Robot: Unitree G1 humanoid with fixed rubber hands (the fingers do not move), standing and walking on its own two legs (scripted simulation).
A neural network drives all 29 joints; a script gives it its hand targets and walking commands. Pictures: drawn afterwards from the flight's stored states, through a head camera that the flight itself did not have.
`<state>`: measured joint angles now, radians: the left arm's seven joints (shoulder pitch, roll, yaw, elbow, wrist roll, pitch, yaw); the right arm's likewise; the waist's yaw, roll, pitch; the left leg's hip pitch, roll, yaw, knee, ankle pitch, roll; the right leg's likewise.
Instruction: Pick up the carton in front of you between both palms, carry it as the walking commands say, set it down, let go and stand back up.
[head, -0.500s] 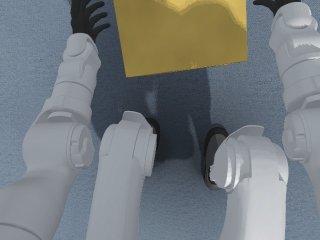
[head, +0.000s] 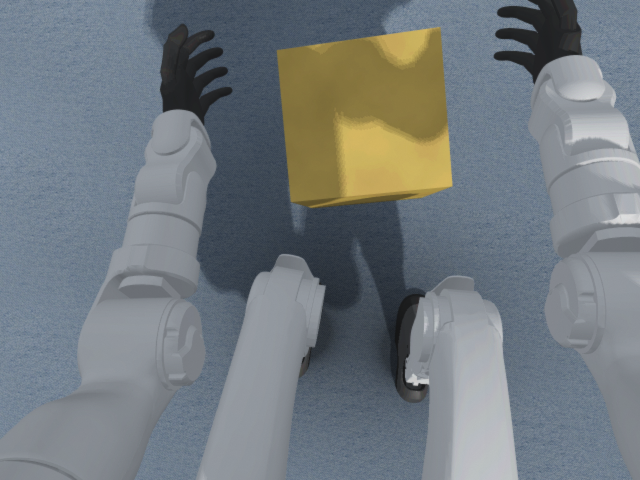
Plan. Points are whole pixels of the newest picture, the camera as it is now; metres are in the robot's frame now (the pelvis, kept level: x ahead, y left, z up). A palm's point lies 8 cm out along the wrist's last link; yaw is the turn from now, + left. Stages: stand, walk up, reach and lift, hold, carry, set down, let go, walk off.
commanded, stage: set down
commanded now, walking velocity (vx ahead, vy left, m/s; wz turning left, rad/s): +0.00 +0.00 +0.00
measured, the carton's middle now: (362, 137) +0.50 +0.03 -0.34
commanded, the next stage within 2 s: let go in 0.56 s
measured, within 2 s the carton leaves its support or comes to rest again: neither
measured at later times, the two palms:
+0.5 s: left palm (81, 52) +0.47 +0.23 +0.04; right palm out of the picture +0.55 -0.17 +0.04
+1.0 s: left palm out of the picture +0.39 +0.24 +0.16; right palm out of the picture +0.42 -0.20 +0.15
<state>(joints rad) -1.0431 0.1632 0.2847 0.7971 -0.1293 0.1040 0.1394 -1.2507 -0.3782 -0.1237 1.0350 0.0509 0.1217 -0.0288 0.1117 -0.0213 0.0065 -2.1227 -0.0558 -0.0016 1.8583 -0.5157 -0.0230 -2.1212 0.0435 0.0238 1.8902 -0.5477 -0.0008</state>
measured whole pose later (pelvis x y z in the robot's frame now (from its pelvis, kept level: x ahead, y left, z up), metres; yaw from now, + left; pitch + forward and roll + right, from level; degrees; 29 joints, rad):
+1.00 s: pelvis +0.08 +0.01 +0.26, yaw -2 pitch +30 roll +0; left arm -0.29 0.20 0.17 0.57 0.02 0.05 -0.10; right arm -0.39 -0.15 -0.17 0.60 -0.08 0.08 -0.06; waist 0.07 0.01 -0.07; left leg -1.05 -0.03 -0.03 0.84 -0.32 0.01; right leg -1.04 0.05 0.06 0.83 -0.32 0.01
